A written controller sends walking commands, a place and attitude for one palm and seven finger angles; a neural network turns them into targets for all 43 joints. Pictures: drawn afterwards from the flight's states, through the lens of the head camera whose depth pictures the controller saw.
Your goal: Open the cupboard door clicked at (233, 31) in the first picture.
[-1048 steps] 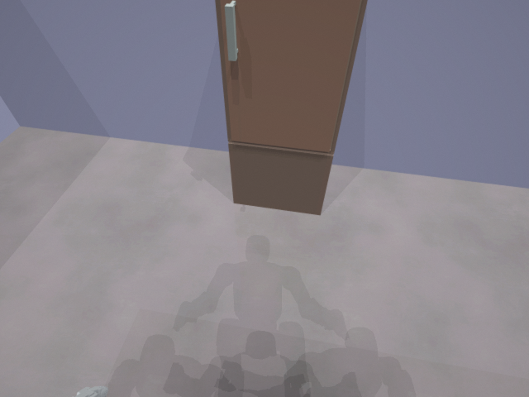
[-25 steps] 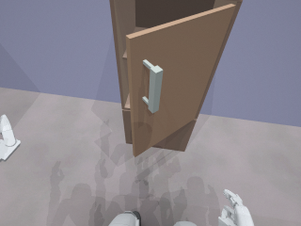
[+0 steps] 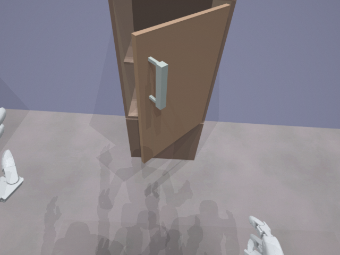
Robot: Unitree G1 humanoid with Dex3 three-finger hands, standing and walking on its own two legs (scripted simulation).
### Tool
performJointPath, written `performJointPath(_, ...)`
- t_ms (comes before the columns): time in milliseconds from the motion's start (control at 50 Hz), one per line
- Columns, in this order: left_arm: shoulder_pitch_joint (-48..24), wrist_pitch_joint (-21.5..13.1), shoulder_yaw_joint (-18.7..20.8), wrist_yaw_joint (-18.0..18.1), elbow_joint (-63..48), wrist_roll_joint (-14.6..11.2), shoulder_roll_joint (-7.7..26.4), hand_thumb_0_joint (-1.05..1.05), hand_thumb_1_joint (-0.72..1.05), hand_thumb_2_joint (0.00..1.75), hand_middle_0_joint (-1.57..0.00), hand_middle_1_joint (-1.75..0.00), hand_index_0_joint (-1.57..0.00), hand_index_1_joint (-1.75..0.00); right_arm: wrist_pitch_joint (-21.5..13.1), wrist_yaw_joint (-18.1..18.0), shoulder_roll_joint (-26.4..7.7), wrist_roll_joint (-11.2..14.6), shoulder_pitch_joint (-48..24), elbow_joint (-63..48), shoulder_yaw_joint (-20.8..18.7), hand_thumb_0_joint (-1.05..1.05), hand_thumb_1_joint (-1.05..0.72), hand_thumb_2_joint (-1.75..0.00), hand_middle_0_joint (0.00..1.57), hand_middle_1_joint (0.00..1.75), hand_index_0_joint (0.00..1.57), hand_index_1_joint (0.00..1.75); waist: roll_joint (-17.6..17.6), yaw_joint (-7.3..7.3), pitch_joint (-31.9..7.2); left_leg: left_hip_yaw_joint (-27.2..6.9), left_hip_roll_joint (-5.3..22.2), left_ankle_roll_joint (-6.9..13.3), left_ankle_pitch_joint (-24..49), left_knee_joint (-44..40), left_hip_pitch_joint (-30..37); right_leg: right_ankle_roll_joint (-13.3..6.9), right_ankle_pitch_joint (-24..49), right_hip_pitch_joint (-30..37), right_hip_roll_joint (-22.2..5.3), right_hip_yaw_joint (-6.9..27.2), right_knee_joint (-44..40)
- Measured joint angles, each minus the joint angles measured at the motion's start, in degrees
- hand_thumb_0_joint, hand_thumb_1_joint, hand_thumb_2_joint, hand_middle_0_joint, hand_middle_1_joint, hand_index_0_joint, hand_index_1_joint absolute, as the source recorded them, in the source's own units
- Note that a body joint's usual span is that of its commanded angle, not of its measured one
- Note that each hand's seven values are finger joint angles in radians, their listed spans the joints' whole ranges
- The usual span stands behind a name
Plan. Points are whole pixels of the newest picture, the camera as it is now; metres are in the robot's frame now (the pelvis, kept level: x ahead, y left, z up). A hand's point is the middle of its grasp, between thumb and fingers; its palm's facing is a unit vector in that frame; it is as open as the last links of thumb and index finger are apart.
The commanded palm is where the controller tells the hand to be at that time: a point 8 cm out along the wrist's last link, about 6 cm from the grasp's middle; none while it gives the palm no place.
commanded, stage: stop stepping back and stand still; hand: left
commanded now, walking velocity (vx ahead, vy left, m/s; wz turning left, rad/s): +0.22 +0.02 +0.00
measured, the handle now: (156, 83) +0.57 +0.07 +0.10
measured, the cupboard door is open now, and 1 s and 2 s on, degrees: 45 45 45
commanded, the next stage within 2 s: let the arm hang, fingers relaxed in 0.34 s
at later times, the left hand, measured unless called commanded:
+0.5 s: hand (36, 189) +0.21 +0.26 +0.10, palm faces +0.31 -0.80 -0.51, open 7.4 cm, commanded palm none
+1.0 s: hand out of the picture -0.04 +0.21 -0.17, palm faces +0.06 -0.97 -0.24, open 7.2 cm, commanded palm none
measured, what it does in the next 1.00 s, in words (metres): stands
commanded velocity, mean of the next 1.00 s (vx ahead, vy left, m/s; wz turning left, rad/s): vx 0.03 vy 0.00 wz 0.00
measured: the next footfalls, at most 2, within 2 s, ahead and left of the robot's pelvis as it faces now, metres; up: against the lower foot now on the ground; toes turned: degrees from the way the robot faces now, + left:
none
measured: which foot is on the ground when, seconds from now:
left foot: down 0.00-1.00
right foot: down 0.00-1.00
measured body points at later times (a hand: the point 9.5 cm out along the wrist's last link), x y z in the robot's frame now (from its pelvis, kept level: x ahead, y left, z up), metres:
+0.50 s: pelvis +0.00 +0.00 -0.01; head +0.00 -0.01 +0.44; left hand +0.19 +0.30 +0.13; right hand +0.14 -0.23 -0.11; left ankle +0.03 +0.13 -0.74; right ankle -0.03 -0.09 -0.74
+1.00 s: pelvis +0.00 +0.02 +0.00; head +0.02 +0.01 +0.45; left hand -0.04 +0.26 -0.15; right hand +0.00 -0.21 -0.16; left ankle +0.03 +0.13 -0.74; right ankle -0.03 -0.09 -0.74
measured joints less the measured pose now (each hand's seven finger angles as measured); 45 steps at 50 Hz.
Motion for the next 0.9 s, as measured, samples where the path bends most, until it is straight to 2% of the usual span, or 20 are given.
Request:
performJointPath(20,0.95,-0.20,-0.06,0.05,-0.57,0.13,0.26,0.02,0.89,0.90,-0.21,-0.30,-0.21,-0.30,0.23,0.08,0.11,-0.02,0.35,-0.09,0.06,0.01,-0.90,-0.90,0.21,0.30,0.20,0.30,0.00,-0.02,-0.39,0.13,0.00,-0.16,-0.33,0.30,-0.62,-0.60,-0.20,1.14,0.16,-0.61,-2.19)
performJointPath(60,1.38,-0.40,-0.71,-0.08,-0.54,0.41,0.08,0.02,0.89,0.90,-0.21,-0.30,-0.21,-0.30,1.11,-0.01,-0.22,-0.22,0.38,0.24,-0.26,0.01,-0.90,-0.90,0.21,0.30,0.20,0.30,1.53,-0.13,-0.15,-0.43,0.67,-0.40,-3.35,2.83,-2.21,-2.53,3.80,1.51,1.00,-1.25,-4.47)
performJointPath(100,1.59,-0.46,-0.99,-0.24,-0.25,0.29,0.19,0.02,0.88,0.90,-0.21,-0.30,-0.22,-0.30,2.12,0.02,-0.59,-0.23,0.43,1.15,-0.74,0.01,-0.90,-0.90,0.21,0.30,0.20,0.30,2.25,0.55,-0.21,-1.02,0.69,-0.67,-8.46,9.77,-4.82,-3.74,6.88,0.96,1.32,-1.18,-4.39)
performJointPath(140,1.29,-0.84,-1.29,-0.21,0.84,0.12,-0.51,0.02,0.88,0.90,-0.21,-0.30,-0.22,-0.30,2.74,0.06,-1.11,-0.10,0.74,2.65,-1.16,0.01,-0.90,-0.90,0.21,0.30,0.20,0.30,2.36,1.47,-0.63,-1.33,0.32,-0.82,-11.46,18.28,-6.87,-3.92,6.70,0.74,1.29,-0.45,-3.64)
performJointPath(160,0.85,-0.97,-1.42,-0.13,1.65,0.12,-1.04,0.02,0.88,0.90,-0.21,-0.30,-0.22,-0.30,2.90,-0.01,-1.38,-0.03,1.06,3.27,-1.29,0.01,-0.90,-0.90,0.21,0.30,0.20,0.30,2.26,1.78,-0.91,-1.13,0.24,-0.75,-12.28,19.83,-6.88,-3.77,6.34,0.82,1.12,-0.08,-3.40)
performJointPath(220,-1.16,-1.20,-1.73,0.38,4.23,0.34,-2.50,0.01,0.88,0.90,-0.21,-0.30,-0.22,-0.30,2.79,-0.60,-2.22,0.09,2.06,4.28,-1.39,0.01,-0.90,-0.90,0.21,0.30,0.20,0.30,2.00,1.74,-1.44,0.18,0.60,-0.08,-11.21,14.15,-3.22,-3.15,5.17,1.07,0.45,0.24,-2.05)
performJointPath(260,-2.57,-1.17,-2.14,0.58,5.01,0.32,-3.24,0.01,0.88,0.90,-0.21,-0.30,-0.22,-0.30,2.26,-1.00,-3.24,0.09,2.66,4.01,-1.67,0.01,-0.90,-0.90,0.21,0.30,0.20,0.30,3.18,1.19,-1.61,-0.51,1.35,0.77,-10.35,7.58,0.27,-2.74,3.77,0.59,0.88,-0.58,0.08)
performJointPath(300,-4.06,-1.16,-2.19,0.58,5.59,0.28,-3.40,0.02,0.88,0.90,-0.21,-0.30,-0.22,-0.30,2.17,-1.27,-3.28,0.16,1.91,4.38,-2.11,0.01,-0.90,-0.90,0.21,0.30,0.20,0.30,3.02,0.79,-0.56,-0.67,1.12,0.01,-5.44,7.62,0.44,-2.33,2.44,0.48,0.50,-0.80,2.16)
performJointPath(400,-2.73,-1.36,-0.91,0.02,5.24,0.74,-2.08,0.02,0.88,0.90,-0.21,-0.30,-0.22,-0.30,1.48,-0.98,-1.62,0.14,0.78,3.30,-1.33,0.01,-0.90,-0.90,0.20,0.30,0.20,0.30,2.28,-0.05,-0.29,-0.23,0.78,-0.93,-5.89,6.77,0.56,-2.07,2.91,0.69,0.11,-0.34,0.78)
performJointPath(440,-1.88,-1.80,-0.52,-0.11,4.41,0.62,-1.50,0.02,0.88,0.90,-0.21,-0.30,-0.22,-0.30,1.08,-0.54,-1.04,0.14,0.36,2.64,-0.95,0.01,-0.90,-0.90,0.20,0.30,0.20,0.30,2.61,0.06,0.08,-0.44,1.15,-1.13,-5.55,6.27,0.21,-2.30,3.64,0.77,0.51,-0.49,-0.66)
performJointPath(460,-2.97,-2.90,-1.78,-0.77,6.87,1.27,-1.04,0.02,0.88,0.90,-0.21,-0.30,-0.21,-0.30,-0.37,0.55,-1.12,0.31,-0.05,3.79,-1.34,0.01,-0.90,-0.90,0.20,0.30,0.20,0.30,3.10,0.32,-0.21,-0.63,1.19,-1.12,-5.45,7.02,-0.96,-2.31,3.76,0.12,0.55,-0.76,-0.68)
performJointPath(480,-5.51,-2.30,-4.23,-2.25,11.56,2.16,-0.89,0.01,0.89,0.90,-0.21,-0.30,-0.21,-0.30,-0.65,1.72,-1.61,0.31,-0.71,5.35,-1.82,0.01,-0.90,-0.90,0.20,0.30,0.20,0.30,3.84,0.84,-0.72,-0.83,1.03,-1.07,-5.58,8.05,-2.22,-2.29,3.48,-0.92,0.38,-1.05,0.14)
performJointPath(520,-11.38,2.30,-9.92,-5.11,24.43,3.30,-2.63,0.01,0.89,0.90,-0.20,-0.30,-0.21,-0.30,1.69,3.02,-2.95,-0.02,-2.42,8.39,-2.30,0.01,-0.90,-0.90,0.20,0.30,0.20,0.30,5.59,1.36,-1.75,-1.28,0.48,-0.84,-6.58,9.74,-3.99,-2.10,2.21,-2.82,-0.18,-1.62,2.60)
performJointPath(560,-16.21,7.27,-14.54,-6.78,39.11,3.81,-5.85,0.00,0.89,0.90,-0.20,-0.30,-0.20,-0.30,4.69,3.45,-3.57,-0.47,-3.96,10.90,-2.24,0.01,-0.90,-0.90,0.20,0.30,0.20,0.30,6.47,1.10,-2.04,-1.56,-0.21,-0.50,-7.37,11.32,-4.96,-1.89,0.87,-3.83,-0.87,-1.99,4.78)
performJointPath(620,-19.71,12.05,-19.55,-7.78,58.50,3.98,-10.71,0.01,0.90,0.90,-0.19,-0.30,-0.20,-0.30,7.81,3.61,-2.70,-1.04,-4.72,13.46,-1.83,0.01,-0.90,-0.90,0.20,0.30,0.20,0.30,5.37,0.07,-0.94,-1.67,-0.95,-0.43,-7.87,12.01,-4.29,-1.83,-0.28,-3.33,-1.62,-2.16,6.22)
performJointPath(680,-19.58,13.87,-23.29,-8.15,72.47,3.58,-14.99,0.01,0.91,0.90,-0.19,-0.30,-0.20,-0.30,9.35,3.39,-0.94,-1.32,-4.12,16.03,-1.13,0.01,-0.91,-0.90,0.20,0.30,0.20,0.30,2.71,-0.57,0.95,-1.53,-1.14,-0.36,-7.46,10.43,-2.07,-1.60,-0.01,-1.34,-1.81,-2.01,5.03)
performJointPath(700,-19.13,14.03,-24.23,-8.27,76.09,3.39,-16.32,0.01,0.91,0.90,-0.19,-0.30,-0.20,-0.30,9.57,3.25,-0.45,-1.33,-3.68,17.05,-0.89,0.01,-0.91,-0.90,0.20,0.30,0.20,0.30,1.98,-0.56,1.49,-1.58,-1.05,-0.34,-7.16,9.69,-1.42,-1.53,0.43,-0.59,-1.69,-2.05,4.05)
performJointPath(720,-19.03,13.22,-22.56,-7.11,78.14,2.13,-17.14,-0.01,0.94,0.90,-0.20,-0.30,-0.21,-0.30,9.70,3.01,0.13,-1.27,-2.96,18.09,-0.79,0.01,-0.91,-0.90,0.20,0.30,0.20,0.30,1.44,-0.37,1.91,-2.02,-0.89,-0.37,-6.79,9.05,-1.17,-1.61,1.03,0.09,-1.45,-2.47,2.79)
performJointPath(800,-19.07,11.59,-21.76,-6.91,83.85,2.53,-14.77,-0.05,1.02,0.90,-0.21,-0.30,-0.21,-0.30,10.65,2.20,1.43,-1.23,-0.66,22.70,-0.92,0.01,-0.91,-0.90,0.20,0.30,0.20,0.30,1.02,1.37,3.02,-3.13,-0.37,-0.58,-5.03,6.18,-0.12,-1.89,3.73,2.36,-0.67,-3.47,-2.33)
performJointPath(900,-16.94,11.35,-22.69,-7.42,90.53,2.68,-13.58,-0.03,0.98,0.90,-0.20,-0.30,-0.21,-0.30,10.85,1.87,0.91,-0.91,0.91,26.20,-1.44,0.01,-0.92,-0.90,0.20,0.30,0.20,0.30,2.72,1.40,3.36,-2.74,-0.50,-0.23,-3.67,3.37,1.33,-1.52,5.64,3.94,-0.77,-3.08,-5.75)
